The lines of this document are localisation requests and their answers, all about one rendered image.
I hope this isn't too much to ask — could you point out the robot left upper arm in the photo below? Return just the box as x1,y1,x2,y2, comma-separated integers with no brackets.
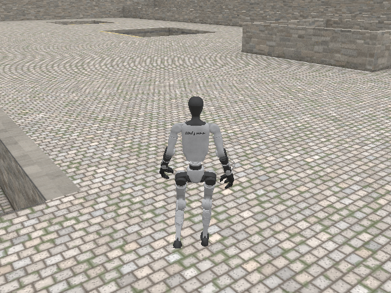
166,123,183,156

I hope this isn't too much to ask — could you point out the humanoid robot torso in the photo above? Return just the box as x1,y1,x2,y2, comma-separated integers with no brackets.
181,121,210,183

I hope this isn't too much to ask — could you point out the right robot forearm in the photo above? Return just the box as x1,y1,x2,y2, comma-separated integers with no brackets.
219,148,232,176

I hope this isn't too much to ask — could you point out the left robot hand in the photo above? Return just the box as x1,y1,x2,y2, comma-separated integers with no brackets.
159,167,174,179

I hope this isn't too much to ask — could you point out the right robot hand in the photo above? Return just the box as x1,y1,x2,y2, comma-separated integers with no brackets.
220,174,234,189

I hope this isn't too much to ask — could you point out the robot right upper arm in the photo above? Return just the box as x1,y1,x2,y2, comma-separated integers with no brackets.
208,123,225,157

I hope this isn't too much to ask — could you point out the humanoid robot head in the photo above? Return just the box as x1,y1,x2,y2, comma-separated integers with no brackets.
185,96,206,126

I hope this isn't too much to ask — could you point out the left robot forearm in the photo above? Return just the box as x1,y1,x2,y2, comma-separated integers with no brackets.
161,147,172,169

